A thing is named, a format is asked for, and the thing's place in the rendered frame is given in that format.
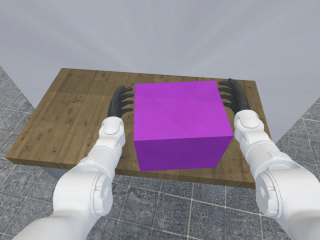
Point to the left robot hand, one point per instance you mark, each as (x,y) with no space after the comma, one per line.
(116,104)

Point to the table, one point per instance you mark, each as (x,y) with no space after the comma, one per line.
(65,126)

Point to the left robot upper arm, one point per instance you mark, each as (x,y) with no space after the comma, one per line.
(80,199)

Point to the left robot forearm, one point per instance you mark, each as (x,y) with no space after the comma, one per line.
(105,154)

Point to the right robot forearm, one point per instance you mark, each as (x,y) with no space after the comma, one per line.
(258,149)

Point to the right robot hand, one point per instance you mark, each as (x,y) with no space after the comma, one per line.
(239,101)

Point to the right robot upper arm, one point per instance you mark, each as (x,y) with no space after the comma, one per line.
(292,198)

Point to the carton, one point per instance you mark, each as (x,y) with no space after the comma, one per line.
(180,125)

